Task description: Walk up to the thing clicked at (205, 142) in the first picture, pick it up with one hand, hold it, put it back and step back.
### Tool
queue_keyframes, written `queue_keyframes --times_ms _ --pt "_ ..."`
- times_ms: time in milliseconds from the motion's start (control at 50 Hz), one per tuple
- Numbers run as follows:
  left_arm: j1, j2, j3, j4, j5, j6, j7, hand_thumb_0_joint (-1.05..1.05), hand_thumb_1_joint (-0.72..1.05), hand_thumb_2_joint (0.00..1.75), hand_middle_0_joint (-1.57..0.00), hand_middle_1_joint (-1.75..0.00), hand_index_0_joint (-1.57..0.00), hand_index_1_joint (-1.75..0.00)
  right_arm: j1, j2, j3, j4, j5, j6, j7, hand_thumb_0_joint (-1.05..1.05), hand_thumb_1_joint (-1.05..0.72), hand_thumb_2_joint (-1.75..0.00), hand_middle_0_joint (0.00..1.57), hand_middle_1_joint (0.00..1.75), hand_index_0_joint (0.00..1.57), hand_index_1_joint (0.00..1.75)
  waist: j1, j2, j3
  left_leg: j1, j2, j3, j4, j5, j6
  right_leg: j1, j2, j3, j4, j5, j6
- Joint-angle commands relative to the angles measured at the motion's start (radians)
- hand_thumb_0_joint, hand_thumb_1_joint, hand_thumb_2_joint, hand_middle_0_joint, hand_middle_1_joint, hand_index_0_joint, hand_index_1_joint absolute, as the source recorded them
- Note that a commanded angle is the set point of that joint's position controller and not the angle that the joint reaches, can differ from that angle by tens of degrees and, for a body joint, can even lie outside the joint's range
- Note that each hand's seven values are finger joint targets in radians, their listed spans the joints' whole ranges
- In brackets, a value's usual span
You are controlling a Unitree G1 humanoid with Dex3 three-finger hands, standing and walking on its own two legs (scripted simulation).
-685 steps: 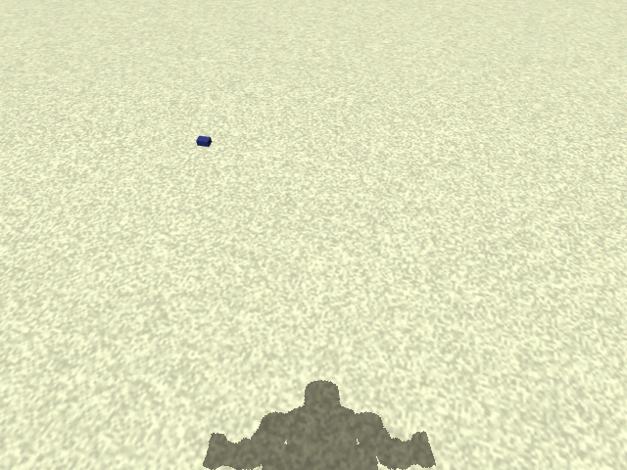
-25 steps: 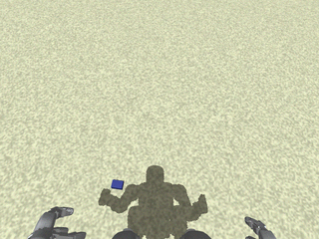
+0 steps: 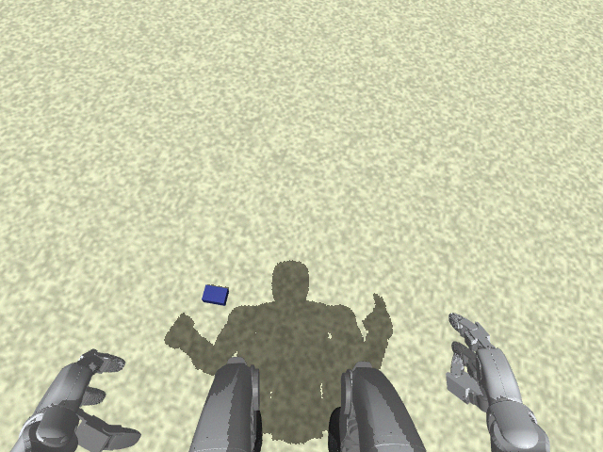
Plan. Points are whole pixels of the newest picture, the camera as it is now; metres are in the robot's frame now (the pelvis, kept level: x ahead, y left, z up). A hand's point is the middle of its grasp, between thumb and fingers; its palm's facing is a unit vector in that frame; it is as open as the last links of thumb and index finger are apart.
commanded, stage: rise first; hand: left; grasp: from above
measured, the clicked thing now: (215, 295) +0.45 +0.23 -0.62
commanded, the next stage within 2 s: none
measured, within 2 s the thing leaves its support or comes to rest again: neither
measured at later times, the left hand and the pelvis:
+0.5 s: hand (153, 338) +0.29 +0.30 -0.35, palm faces -0.56 -0.33 -0.76, open 12.5 cm; pelvis -0.07 +0.00 -0.21, yaw -4 degrees
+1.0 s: hand (167, 317) +0.35 +0.30 -0.44, palm faces -0.54 -0.09 -0.84, open 12.0 cm; pelvis -0.07 +0.01 -0.28, yaw -7 degrees
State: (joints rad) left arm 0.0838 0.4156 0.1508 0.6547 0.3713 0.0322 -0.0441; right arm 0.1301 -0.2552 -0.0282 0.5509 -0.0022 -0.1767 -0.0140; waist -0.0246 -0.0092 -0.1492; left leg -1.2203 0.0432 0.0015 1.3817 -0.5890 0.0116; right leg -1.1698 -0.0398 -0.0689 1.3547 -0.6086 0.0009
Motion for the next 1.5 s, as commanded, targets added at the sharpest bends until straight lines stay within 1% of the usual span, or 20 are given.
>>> queue_keyframes --times_ms 0,80,140,200,260,300,340,400,480,640,760,920,940,960,1000,1020,1100,1180,1400,1480 --pt "-0.137 0.195 0.022 -0.137 0.097 -0.153 0.008 0.00 -0.30 0.77 -0.39 -0.78 -0.37 -0.80 0.034 -0.176 -0.087 -0.065 -0.003 -0.043 0.006 0.00 -0.91 -0.90 0.20 0.30 0.20 0.30 -0.015 0.128 -0.402 0.167 -0.031 -0.037 -0.009 0.261 -0.002 -0.062 0.039 0.041 0.025 0.236 -0.027" --pt "-0.216 0.328 0.116 -0.061 0.195 -0.216 0.043 0.00 -0.36 0.81 -0.34 -0.83 -0.33 -0.84 0.025 -0.201 -0.087 -0.036 0.005 -0.025 0.025 0.00 -0.93 -0.91 0.20 0.30 0.20 0.30 0.024 0.131 -0.489 0.069 -0.027 -0.059 0.124 0.347 -0.001 -0.215 0.037 0.033 0.176 0.272 -0.032" --pt "-0.243 0.344 0.130 -0.052 0.257 -0.232 0.078 0.00 -0.38 0.83 -0.30 -0.87 -0.30 -0.88 0.030 -0.210 -0.098 -0.020 0.010 -0.003 0.038 0.00 -0.94 -0.91 0.20 0.30 0.20 0.30 0.042 0.139 -0.567 0.037 -0.029 -0.060 0.190 0.395 -0.001 -0.251 0.036 0.026 0.247 0.311 -0.037" --pt "-0.357 0.335 0.092 -0.034 0.294 -0.242 0.081 0.00 -0.35 0.81 -0.31 -0.86 -0.31 -0.86 0.046 -0.210 -0.115 0.005 0.006 0.014 0.050 0.00 -0.94 -0.91 0.20 0.30 0.20 0.30 0.019 0.111 -0.621 -0.025 -0.030 -0.050 0.273 0.396 0.009 -0.291 0.039 0.026 0.285 0.319 -0.032" --pt "-0.507 0.387 0.087 0.046 0.352 -0.268 0.064 0.00 -0.34 0.79 -0.34 -0.85 -0.34 -0.84 0.068 -0.211 -0.113 0.046 -0.003 0.025 0.058 0.00 -0.96 -0.92 0.20 0.30 0.20 0.30 -0.008 0.067 -0.620 -0.154 -0.029 -0.046 0.361 0.303 0.022 -0.347 0.039 0.026 0.330 0.266 -0.027" --pt "-0.588 0.477 0.124 0.094 0.399 -0.302 0.064 0.00 -0.34 0.78 -0.35 -0.83 -0.36 -0.82 0.079 -0.218 -0.113 0.058 -0.008 0.031 0.059 0.00 -0.97 -0.92 0.20 0.30 0.20 0.30 0.002 0.060 -0.647 -0.232 -0.031 -0.033 0.415 0.228 0.024 -0.369 0.040 0.028 0.362 0.211 -0.025" --pt "-0.640 0.472 0.107 0.115 0.428 -0.340 0.067 0.00 -0.31 0.77 -0.36 -0.82 -0.37 -0.80 0.079 -0.218 -0.111 0.066 -0.016 0.037 0.064 0.00 -0.97 -0.92 0.20 0.30 0.20 0.30 -0.002 0.061 -0.640 -0.281 -0.029 -0.034 0.441 0.150 0.021 -0.418 0.041 0.020 0.391 0.147 -0.026" --pt "-0.736 0.513 0.108 0.145 0.464 -0.395 0.079 0.00 -0.28 0.75 -0.39 -0.78 -0.40 -0.77 0.084 -0.220 -0.102 0.077 -0.024 0.046 0.064 0.00 -0.97 -0.92 0.20 0.30 0.20 0.30 -0.008 0.080 -0.620 -0.343 -0.028 -0.032 0.463 0.041 0.018 -0.467 0.045 0.012 0.415 0.062 -0.027" --pt "-0.818 0.601 0.126 0.219 0.533 -0.446 0.103 0.00 -0.25 0.75 -0.39 -0.74 -0.39 -0.74 0.093 -0.230 -0.087 0.094 -0.037 0.069 0.071 0.00 -0.94 -0.91 0.20 0.30 0.20 0.30 -0.013 0.108 -0.601 -0.417 -0.030 -0.034 0.516 -0.017 0.021 -0.535 0.050 0.001 0.466 0.001 -0.030" --pt "-0.940 0.662 0.130 0.296 0.644 -0.502 0.185 0.00 -0.19 0.78 -0.32 -0.69 -0.32 -0.69 0.104 -0.250 -0.076 0.128 -0.068 0.111 0.090 0.00 -0.85 -0.89 0.20 0.30 0.20 0.30 -0.033 0.196 -0.577 -0.423 -0.019 -0.081 0.567 -0.051 0.017 -0.692 0.049 -0.041 0.584 -0.007 -0.036" --pt "-1.010 0.664 0.098 0.363 0.721 -0.510 0.244 0.00 -0.17 0.75 -0.37 -0.62 -0.36 -0.63 0.118 -0.256 -0.071 0.152 -0.092 0.141 0.107 0.00 -0.88 -0.90 0.20 0.30 0.20 0.30 -0.058 0.225 -0.574 -0.429 -0.022 -0.088 0.634 0.029 0.014 -0.751 0.048 -0.056 0.637 0.050 -0.039" --pt "-1.073 0.680 0.079 0.395 0.797 -0.507 0.290 0.00 -0.13 0.70 -0.42 -0.55 -0.41 -0.56 0.121 -0.265 -0.065 0.159 -0.117 0.183 0.125 0.00 -0.90 -0.90 0.20 0.30 0.20 0.30 -0.073 0.253 -0.596 -0.429 -0.023 -0.089 0.699 0.102 0.017 -0.773 0.052 -0.067 0.689 0.097 -0.037" --pt "-1.033 0.685 0.082 0.456 0.808 -0.502 0.295 0.00 -0.12 0.69 -0.43 -0.55 -0.42 -0.55 0.137 -0.266 -0.065 0.176 -0.120 0.192 0.127 0.00 -0.90 -0.90 0.20 0.30 0.20 0.30 -0.079 0.242 -0.592 -0.431 -0.023 -0.089 0.704 0.109 0.018 -0.769 0.055 -0.068 0.693 0.101 -0.036" --pt "-1.116 0.699 0.080 0.373 0.809 -0.515 0.302 0.00 -0.11 0.67 -0.43 -0.56 -0.42 -0.56 0.131 -0.267 -0.063 0.164 -0.123 0.193 0.129 0.00 -0.91 -0.91 0.20 0.30 0.20 0.30 -0.080 0.266 -0.618 -0.422 -0.022 -0.091 0.711 0.124 0.016 -0.769 0.054 -0.069 0.702 0.113 -0.036" --pt "-1.070 0.701 0.085 0.472 0.830 -0.513 0.314 0.00 -0.11 0.66 -0.43 -0.56 -0.43 -0.56 0.128 -0.271 -0.063 0.180 -0.130 0.202 0.132 0.00 -0.91 -0.90 0.20 0.30 0.20 0.30 -0.088 0.254 -0.567 -0.446 -0.019 -0.102 0.715 0.101 0.016 -0.813 0.056 -0.076 0.721 0.086 -0.038" --pt "-1.118 0.669 0.061 0.409 0.827 -0.523 0.317 0.00 -0.12 0.67 -0.44 -0.54 -0.43 -0.54 0.111 -0.264 -0.058 0.162 -0.132 0.202 0.134 0.00 -0.91 -0.90 0.20 0.30 0.20 0.30 -0.091 0.271 -0.577 -0.420 -0.018 -0.106 0.716 0.119 0.014 -0.821 0.055 -0.077 0.724 0.097 -0.037" --pt "-1.098 0.719 0.085 0.491 0.869 -0.534 0.341 0.00 -0.10 0.65 -0.45 -0.54 -0.45 -0.54 0.123 -0.264 -0.048 0.185 -0.143 0.218 0.135 0.00 -0.92 -0.91 0.20 0.30 0.20 0.30 -0.093 0.259 -0.553 -0.474 -0.019 -0.096 0.747 0.104 0.018 -0.821 0.063 -0.076 0.732 0.091 -0.038" --pt "-1.140 0.692 0.047 0.506 0.892 -0.550 0.355 0.00 -0.07 0.64 -0.47 -0.52 -0.46 -0.53 0.103 -0.262 -0.046 0.188 -0.155 0.222 0.138 0.00 -0.91 -0.90 0.20 0.30 0.20 0.30 -0.114 0.260 -0.531 -0.505 -0.022 -0.087 0.775 0.080 0.022 -0.845 0.066 -0.075 0.742 0.073 -0.039" --pt "-1.172 0.768 0.089 0.529 0.949 -0.573 0.420 0.00 -0.04 0.60 -0.49 -0.52 -0.49 -0.52 0.092 -0.266 -0.032 0.193 -0.176 0.228 0.139 0.00 -0.92 -0.90 0.20 0.30 0.20 0.30 -0.112 0.275 -0.552 -0.538 -0.023 -0.087 0.818 0.100 0.024 -0.830 0.075 -0.078 0.771 0.088 -0.037" --pt "-1.154 0.758 0.081 0.562 0.972 -0.567 0.433 0.00 -0.03 0.59 -0.50 -0.52 -0.50 -0.52 0.103 -0.269 -0.029 0.201 -0.179 0.226 0.139 0.00 -0.92 -0.91 0.20 0.30 0.20 0.30 -0.118 0.279 -0.562 -0.491 -0.019 -0.098 0.829 0.146 0.023 -0.853 0.077 -0.087 0.790 0.116 -0.036"
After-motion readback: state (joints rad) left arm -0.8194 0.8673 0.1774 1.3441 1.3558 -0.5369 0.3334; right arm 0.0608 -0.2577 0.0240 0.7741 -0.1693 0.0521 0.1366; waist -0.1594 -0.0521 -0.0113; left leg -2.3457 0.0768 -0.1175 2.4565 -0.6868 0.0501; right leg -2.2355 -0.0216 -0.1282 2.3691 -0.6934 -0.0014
